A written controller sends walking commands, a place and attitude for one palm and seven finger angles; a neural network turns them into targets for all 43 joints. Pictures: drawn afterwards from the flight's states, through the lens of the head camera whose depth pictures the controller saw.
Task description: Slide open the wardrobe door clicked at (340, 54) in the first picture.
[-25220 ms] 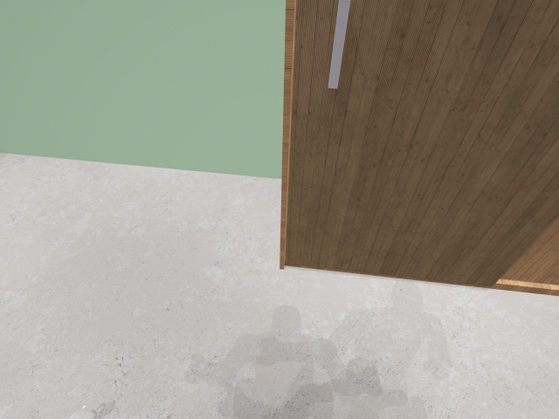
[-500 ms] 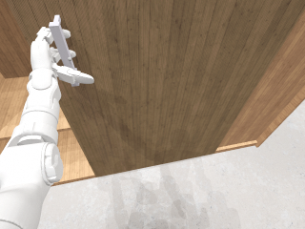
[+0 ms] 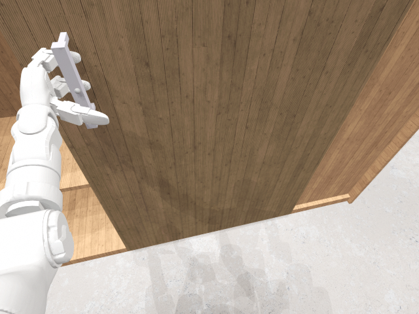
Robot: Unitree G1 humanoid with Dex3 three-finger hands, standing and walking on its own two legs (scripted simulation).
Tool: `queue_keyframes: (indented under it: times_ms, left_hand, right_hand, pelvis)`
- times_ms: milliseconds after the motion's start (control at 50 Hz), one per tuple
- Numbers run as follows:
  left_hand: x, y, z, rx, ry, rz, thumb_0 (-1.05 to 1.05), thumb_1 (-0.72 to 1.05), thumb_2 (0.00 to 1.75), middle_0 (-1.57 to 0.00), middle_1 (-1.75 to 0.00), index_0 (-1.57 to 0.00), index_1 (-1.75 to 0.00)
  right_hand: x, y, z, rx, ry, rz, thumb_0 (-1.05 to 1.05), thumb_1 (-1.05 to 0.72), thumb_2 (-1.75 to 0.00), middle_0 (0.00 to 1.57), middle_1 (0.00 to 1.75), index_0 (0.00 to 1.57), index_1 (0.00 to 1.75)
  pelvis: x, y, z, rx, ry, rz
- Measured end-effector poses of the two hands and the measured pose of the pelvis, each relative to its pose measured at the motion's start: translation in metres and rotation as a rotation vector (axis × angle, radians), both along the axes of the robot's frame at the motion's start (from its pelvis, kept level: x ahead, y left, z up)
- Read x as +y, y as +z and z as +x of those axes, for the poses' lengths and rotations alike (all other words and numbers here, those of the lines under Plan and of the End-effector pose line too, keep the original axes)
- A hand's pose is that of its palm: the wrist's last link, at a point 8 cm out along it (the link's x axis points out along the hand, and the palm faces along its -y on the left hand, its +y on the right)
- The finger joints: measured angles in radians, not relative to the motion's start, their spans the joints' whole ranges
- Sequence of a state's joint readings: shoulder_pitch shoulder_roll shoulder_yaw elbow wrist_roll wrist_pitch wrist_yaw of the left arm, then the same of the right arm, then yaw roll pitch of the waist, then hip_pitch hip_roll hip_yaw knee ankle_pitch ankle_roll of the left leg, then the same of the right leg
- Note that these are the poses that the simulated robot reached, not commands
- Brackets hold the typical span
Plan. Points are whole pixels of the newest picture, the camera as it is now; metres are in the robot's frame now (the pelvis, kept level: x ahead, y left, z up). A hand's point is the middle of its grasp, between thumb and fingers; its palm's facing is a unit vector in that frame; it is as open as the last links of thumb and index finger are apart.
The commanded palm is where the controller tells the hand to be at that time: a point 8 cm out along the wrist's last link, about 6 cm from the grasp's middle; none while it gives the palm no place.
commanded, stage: slip the hand off the handle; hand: left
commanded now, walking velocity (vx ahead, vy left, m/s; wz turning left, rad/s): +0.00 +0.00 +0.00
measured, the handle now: (78, 83) +0.50 +0.23 +0.19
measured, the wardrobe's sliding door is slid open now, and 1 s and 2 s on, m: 0.43 0.43 0.43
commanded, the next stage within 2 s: draw the hand back to the body in 0.90 s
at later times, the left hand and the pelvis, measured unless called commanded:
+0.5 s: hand (34, 113) +0.42 +0.29 +0.19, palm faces +0.28 -0.95 -0.11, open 14.6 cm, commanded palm +0.37 +0.32 +0.19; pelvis +0.02 +0.00 +0.00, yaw +2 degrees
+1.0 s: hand (27, 153) +0.33 +0.27 +0.18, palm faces +0.33 -0.94 -0.11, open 14.7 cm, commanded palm +0.31 +0.31 +0.19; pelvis +0.04 +0.00 +0.00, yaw +4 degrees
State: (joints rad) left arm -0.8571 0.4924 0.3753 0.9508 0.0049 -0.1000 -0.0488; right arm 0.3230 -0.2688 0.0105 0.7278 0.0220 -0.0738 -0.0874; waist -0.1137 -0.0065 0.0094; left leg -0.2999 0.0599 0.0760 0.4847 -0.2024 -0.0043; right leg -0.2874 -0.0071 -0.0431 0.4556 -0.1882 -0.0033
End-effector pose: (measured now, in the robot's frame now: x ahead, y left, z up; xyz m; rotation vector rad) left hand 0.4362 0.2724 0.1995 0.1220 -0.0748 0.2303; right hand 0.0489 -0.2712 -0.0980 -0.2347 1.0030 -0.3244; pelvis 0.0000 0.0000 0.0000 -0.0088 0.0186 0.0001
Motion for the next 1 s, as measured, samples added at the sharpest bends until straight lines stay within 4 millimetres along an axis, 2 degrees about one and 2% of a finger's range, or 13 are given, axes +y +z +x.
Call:
queue_keyframes:
  times_ms: [140,240,340,420,500,620,800,920,1000]
  left_hand:
    - [0.019,-0.002,-0.006,0.013,0.052,0.003,-0.01,-0.55,0.20,-0.50,-1.20,-0.41,-1.22]
    - [0.039,-0.003,-0.011,0.020,0.078,0.002,-0.01,-0.55,0.20,-0.47,-1.22,-0.41,-1.22]
    - [0.062,-0.005,-0.027,0.013,0.118,0.021,-0.01,-0.55,0.20,-0.38,-1.19,-0.35,-1.19]
    - [0.066,-0.007,-0.041,-0.005,0.090,0.040,-0.01,-0.55,0.20,-0.32,-1.17,-0.31,-1.17]
    - [0.059,-0.010,-0.052,-0.030,0.048,0.007,-0.01,-0.55,0.20,-0.28,-1.16,-0.28,-1.16]
    - [0.052,-0.018,-0.063,-0.002,0.060,-0.007,-0.01,-0.55,0.20,-0.26,-1.15,-0.26,-1.15]
    - [0.044,-0.008,-0.103,-0.048,0.073,-0.001,-0.01,-0.55,0.20,-0.25,-1.15,-0.26,-1.15]
    - [0.045,-0.015,-0.134,0.000,0.111,0.003,-0.01,-0.55,0.20,-0.25,-1.15,-0.26,-1.15]
    - [0.037,-0.015,-0.141,-0.003,0.108,0.002,-0.01,-0.55,0.20,-0.25,-1.15,-0.26,-1.15]
  right_hand:
    - [-0.009,0.000,0.005,0.001,-0.007,-0.009,0.01,-0.90,-0.90,0.20,0.30,0.20,0.30]
    - [-0.012,-0.001,0.005,0.015,-0.009,-0.011,0.01,-0.90,-0.90,0.20,0.30,0.20,0.30]
    - [-0.010,-0.002,0.008,0.023,-0.003,0.000,0.01,-0.90,-0.90,0.20,0.30,0.20,0.30]
    - [-0.004,-0.003,0.019,0.026,0.020,0.009,0.01,-0.90,-0.90,0.20,0.30,0.20,0.30]
    - [0.006,-0.001,0.044,-0.016,0.047,0.015,0.01,-0.90,-0.90,0.20,0.30,0.20,0.30]
    - [0.027,0.009,0.097,-0.153,0.106,0.037,0.01,-0.90,-0.90,0.20,0.30,0.20,0.30]
    - [0.061,0.031,0.169,-0.332,0.221,0.087,0.01,-0.90,-0.90,0.20,0.30,0.20,0.30]
    - [0.071,0.043,0.196,-0.393,0.283,0.096,0.01,-0.90,-0.90,0.20,0.30,0.20,0.30]
    - [0.073,0.044,0.202,-0.394,0.321,0.081,0.01,-0.90,-0.90,0.20,0.30,0.20,0.30]
  pelvis:
    - [-0.005,-0.001,0.002,0.003,0.002,0.000]
    - [-0.006,-0.002,0.004,0.013,0.006,-0.001]
    - [-0.004,-0.002,0.009,0.019,0.010,-0.004]
    - [0.000,-0.002,0.015,0.013,0.023,-0.009]
    - [0.005,-0.001,0.021,0.002,0.031,-0.011]
    - [0.010,0.000,0.028,-0.017,0.032,-0.009]
    - [0.011,0.003,0.039,-0.050,0.031,-0.003]
    - [0.006,0.003,0.039,-0.077,0.047,-0.002]
    - [0.002,0.003,0.035,-0.090,0.066,0.000]
